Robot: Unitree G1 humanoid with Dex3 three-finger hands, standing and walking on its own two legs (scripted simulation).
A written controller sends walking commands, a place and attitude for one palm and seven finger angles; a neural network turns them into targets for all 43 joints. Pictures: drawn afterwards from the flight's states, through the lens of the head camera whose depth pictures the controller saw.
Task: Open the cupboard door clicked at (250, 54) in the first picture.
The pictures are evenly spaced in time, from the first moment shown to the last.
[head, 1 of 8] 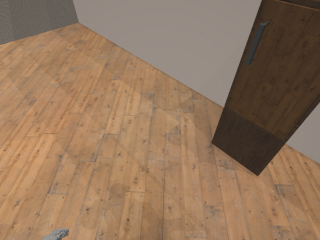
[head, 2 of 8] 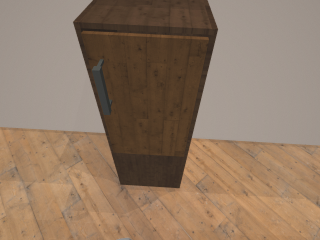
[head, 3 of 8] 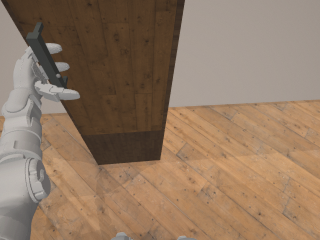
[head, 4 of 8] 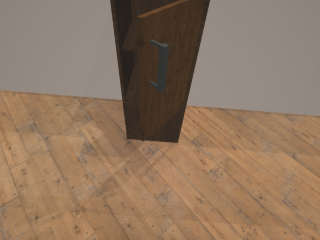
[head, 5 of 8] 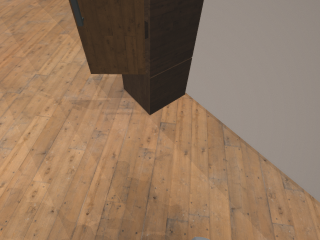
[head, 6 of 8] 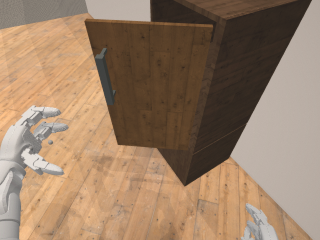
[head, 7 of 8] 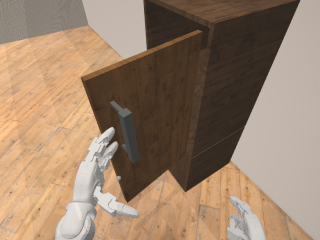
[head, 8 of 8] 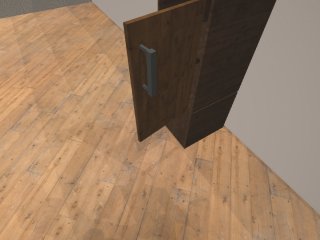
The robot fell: no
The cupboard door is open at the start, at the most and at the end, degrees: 0 101 99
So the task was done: yes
